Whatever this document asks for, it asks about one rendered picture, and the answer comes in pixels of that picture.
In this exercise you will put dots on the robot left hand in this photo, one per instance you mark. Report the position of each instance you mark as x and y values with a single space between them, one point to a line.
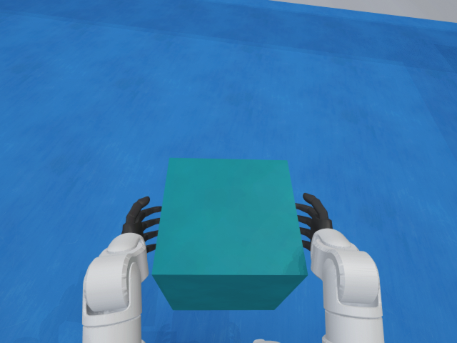
134 222

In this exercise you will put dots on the robot right hand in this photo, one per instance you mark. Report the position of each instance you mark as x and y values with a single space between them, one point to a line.
319 217

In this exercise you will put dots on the robot right forearm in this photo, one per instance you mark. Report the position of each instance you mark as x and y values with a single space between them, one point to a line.
351 289

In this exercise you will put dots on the robot left forearm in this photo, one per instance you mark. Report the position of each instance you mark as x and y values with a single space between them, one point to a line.
112 306

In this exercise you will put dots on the carton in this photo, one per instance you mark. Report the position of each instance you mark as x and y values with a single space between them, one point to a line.
229 237

